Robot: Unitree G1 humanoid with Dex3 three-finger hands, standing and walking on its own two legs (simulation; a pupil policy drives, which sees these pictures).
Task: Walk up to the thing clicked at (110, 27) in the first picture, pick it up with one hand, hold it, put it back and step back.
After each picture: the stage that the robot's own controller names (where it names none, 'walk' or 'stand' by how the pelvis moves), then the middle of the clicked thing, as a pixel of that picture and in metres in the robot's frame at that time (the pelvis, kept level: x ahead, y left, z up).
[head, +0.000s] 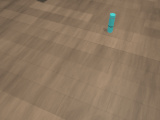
stand; (111, 23) +1.68 -0.35 -0.65
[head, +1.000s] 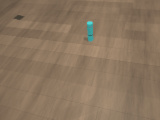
walk; (90, 31) +1.56 +0.05 -0.63
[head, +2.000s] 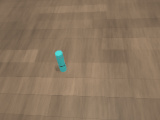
walk; (61, 61) +1.00 +0.32 -0.65
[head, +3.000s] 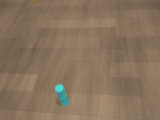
walk; (62, 95) +0.64 +0.28 -0.65
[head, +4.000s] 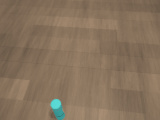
stand; (58, 110) +0.45 +0.22 -0.63
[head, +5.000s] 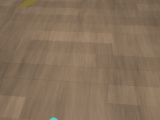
stand; out of the picture +0.39 +0.22 -0.65
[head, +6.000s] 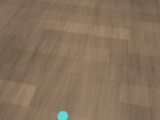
stand; out of the picture +0.39 +0.16 -0.64
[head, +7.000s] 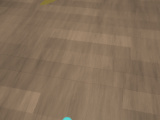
stand; out of the picture +0.39 +0.14 -0.66
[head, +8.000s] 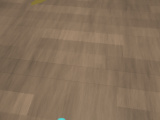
stand; out of the picture +0.38 +0.17 -0.66
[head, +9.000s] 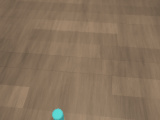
stand; (59, 119) +0.40 +0.19 -0.65
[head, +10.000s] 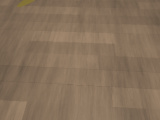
stand; out of the picture +0.33 +0.18 -0.65
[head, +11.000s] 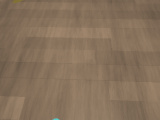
stand; out of the picture +0.35 +0.20 -0.65
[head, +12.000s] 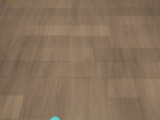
stand; out of the picture +0.36 +0.21 -0.65
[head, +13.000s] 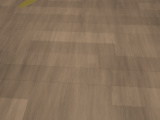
stand; out of the picture +0.36 +0.19 -0.66
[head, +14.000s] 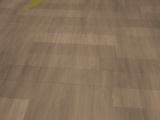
stand; out of the picture +0.37 +0.19 -0.66
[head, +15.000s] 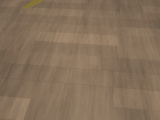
stand; out of the picture +0.37 +0.18 -0.66
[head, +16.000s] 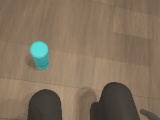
go down; (41, 58) +0.47 +0.14 -0.33
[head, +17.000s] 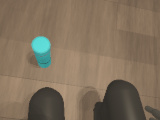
go down; (43, 54) +0.48 +0.14 -0.29
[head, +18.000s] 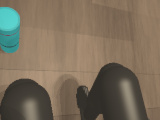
close in; (8, 34) +0.49 +0.17 -0.20
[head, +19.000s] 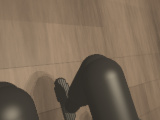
close; out of the picture +0.49 +0.19 -0.18
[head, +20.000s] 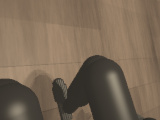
lift; out of the picture +0.46 +0.19 -0.19
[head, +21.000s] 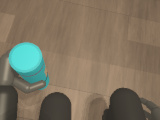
lift; (34, 71) +0.35 +0.17 -0.04
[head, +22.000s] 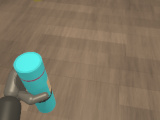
hold; (39, 87) +0.32 +0.16 +0.06
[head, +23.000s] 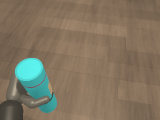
hold; (40, 90) +0.31 +0.16 +0.03
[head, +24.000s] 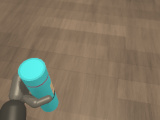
crouch; (42, 89) +0.32 +0.15 +0.02
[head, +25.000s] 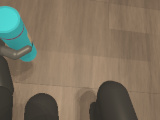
crouch; (18, 40) +0.47 +0.16 -0.06
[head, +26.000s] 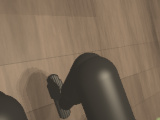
lower; out of the picture +0.50 +0.21 -0.19
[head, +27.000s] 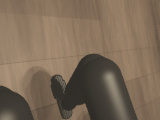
lower; out of the picture +0.49 +0.22 -0.20
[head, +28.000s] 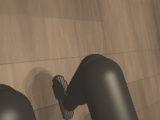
lower; out of the picture +0.49 +0.20 -0.19
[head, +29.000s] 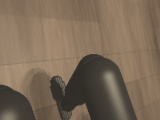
lower; out of the picture +0.49 +0.20 -0.20
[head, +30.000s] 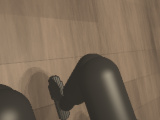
loosen; out of the picture +0.48 +0.18 -0.20
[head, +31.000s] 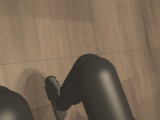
withdraw; out of the picture +0.48 +0.19 -0.20
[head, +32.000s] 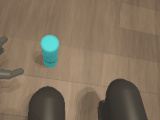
walk; (50, 53) +0.49 +0.12 -0.28
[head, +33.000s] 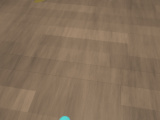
stand; out of the picture +0.40 +0.13 -0.59
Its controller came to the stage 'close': yes
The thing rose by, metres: 0.68
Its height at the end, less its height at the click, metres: +0.00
